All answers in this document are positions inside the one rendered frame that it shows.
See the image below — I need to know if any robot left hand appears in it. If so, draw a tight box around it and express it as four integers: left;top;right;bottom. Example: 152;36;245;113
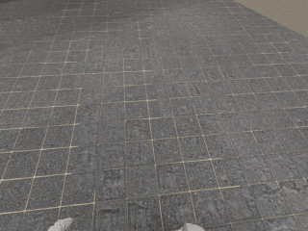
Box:
47;218;73;231

